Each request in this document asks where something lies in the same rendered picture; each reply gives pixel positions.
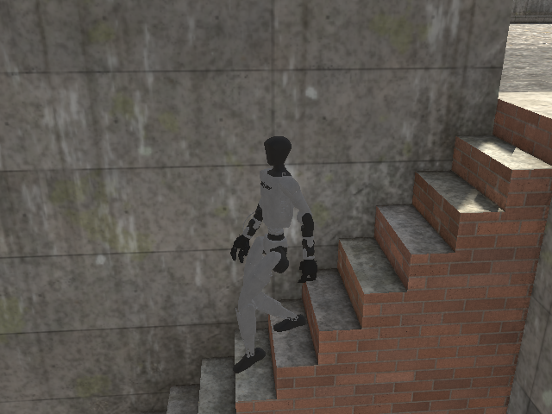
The stairs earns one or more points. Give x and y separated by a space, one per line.
425 317

